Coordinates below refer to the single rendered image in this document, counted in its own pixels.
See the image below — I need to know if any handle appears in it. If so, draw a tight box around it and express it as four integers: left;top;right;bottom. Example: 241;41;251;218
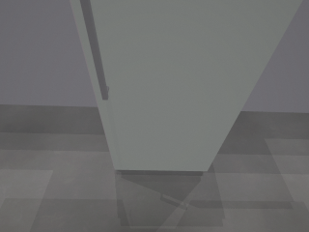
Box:
79;0;109;101

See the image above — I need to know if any fridge door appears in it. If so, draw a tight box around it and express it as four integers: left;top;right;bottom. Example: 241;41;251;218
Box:
71;0;303;172

